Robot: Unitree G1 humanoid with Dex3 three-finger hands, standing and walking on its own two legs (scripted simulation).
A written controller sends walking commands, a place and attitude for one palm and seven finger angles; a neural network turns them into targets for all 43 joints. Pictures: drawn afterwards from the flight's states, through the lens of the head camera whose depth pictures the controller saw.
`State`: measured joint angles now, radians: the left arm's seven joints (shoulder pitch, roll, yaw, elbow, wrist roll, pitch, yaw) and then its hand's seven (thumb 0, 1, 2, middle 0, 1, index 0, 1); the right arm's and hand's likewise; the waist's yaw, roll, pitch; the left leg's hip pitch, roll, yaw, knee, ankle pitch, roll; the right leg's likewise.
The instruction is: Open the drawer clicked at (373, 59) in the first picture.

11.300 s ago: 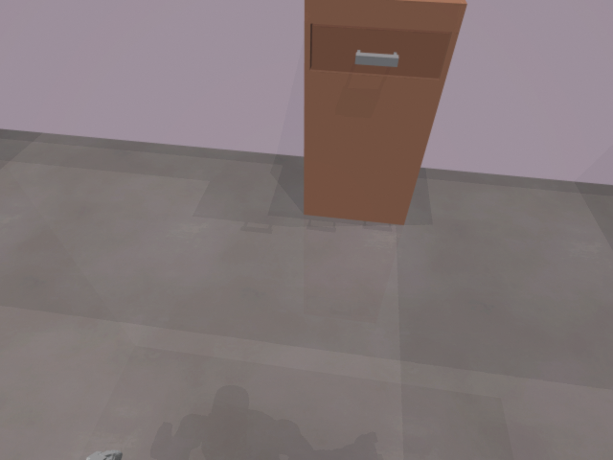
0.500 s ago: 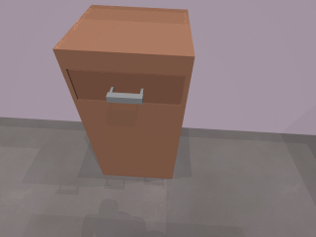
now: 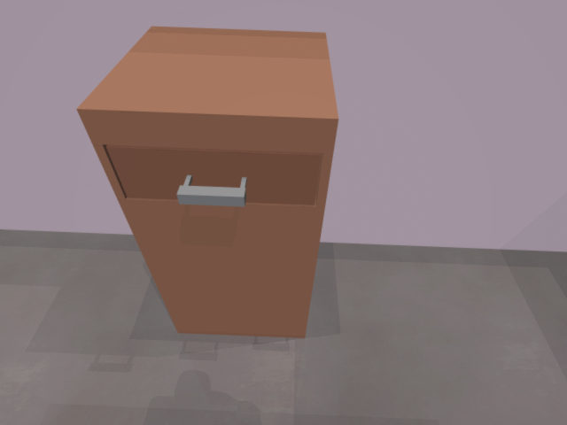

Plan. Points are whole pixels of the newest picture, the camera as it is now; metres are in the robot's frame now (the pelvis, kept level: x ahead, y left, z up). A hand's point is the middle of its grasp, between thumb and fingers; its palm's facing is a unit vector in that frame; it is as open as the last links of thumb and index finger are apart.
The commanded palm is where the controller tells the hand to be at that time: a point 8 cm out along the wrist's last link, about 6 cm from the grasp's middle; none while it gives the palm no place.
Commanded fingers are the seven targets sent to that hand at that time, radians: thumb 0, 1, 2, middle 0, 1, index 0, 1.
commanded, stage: come to a stop and stand still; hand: left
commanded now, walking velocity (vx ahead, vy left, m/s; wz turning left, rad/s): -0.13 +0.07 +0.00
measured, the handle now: (214, 188) +0.56 +0.18 +0.00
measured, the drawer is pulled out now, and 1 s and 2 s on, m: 0.00 0.00 0.00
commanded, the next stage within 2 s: look again from close up in 0.90 s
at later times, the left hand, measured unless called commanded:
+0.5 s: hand out of the picture +0.01 +0.20 -0.19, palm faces +0.05 -0.97 -0.22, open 7.3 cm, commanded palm none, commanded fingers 0.00 0.90 0.90 -0.20 -0.30 -0.20 -0.30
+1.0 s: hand out of the picture -0.06 +0.19 -0.17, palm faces +0.03 -0.98 -0.19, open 7.4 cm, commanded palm none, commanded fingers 0.00 0.90 0.90 -0.20 -0.30 -0.20 -0.30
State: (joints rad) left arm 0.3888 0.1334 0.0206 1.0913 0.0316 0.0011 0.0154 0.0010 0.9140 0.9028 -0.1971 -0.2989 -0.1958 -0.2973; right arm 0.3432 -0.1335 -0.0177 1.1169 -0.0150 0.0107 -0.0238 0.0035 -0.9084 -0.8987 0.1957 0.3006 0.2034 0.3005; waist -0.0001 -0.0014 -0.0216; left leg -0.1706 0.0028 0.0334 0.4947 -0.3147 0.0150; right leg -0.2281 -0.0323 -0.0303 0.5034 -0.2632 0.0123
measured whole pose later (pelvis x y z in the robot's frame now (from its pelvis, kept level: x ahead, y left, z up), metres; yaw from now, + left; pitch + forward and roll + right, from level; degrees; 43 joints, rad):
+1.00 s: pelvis -0.04 +0.02 +0.00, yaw +1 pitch -2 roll +0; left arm 0.35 0.16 -0.02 1.06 0.02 0.01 0.02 0.00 0.91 0.90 -0.20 -0.30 -0.20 -0.30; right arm 0.33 -0.19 0.01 1.03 -0.01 0.01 -0.01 0.00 -0.91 -0.90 0.20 0.30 0.20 0.30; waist 0.00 0.00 0.01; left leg -0.20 -0.04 0.07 0.46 -0.24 0.06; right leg -0.25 -0.08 -0.03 0.47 -0.19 0.04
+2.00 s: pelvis +0.02 -0.02 -0.01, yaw +2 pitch +0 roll -1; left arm 0.41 0.12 0.03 1.09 0.02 -0.02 0.00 0.00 0.91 0.90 -0.20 -0.30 -0.20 -0.30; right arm 0.39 -0.13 0.00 1.10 -0.02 -0.02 -0.02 0.00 -0.91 -0.90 0.19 0.30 0.20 0.30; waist 0.01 -0.01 -0.01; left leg -0.22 0.04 0.02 0.61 -0.39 0.00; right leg -0.24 -0.01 -0.08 0.59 -0.35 -0.02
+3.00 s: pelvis -0.02 -0.02 +0.01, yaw +2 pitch -1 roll +0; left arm 0.35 0.13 0.00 1.11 0.01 0.00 0.02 0.00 0.92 0.90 -0.20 -0.30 -0.20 -0.30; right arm 0.35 -0.11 0.02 1.14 -0.01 0.00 -0.03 0.00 -0.92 -0.90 0.19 0.30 0.20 0.30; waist 0.01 -0.02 0.01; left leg -0.17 0.04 0.07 0.41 -0.22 -0.01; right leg -0.20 -0.02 -0.12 0.41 -0.18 -0.03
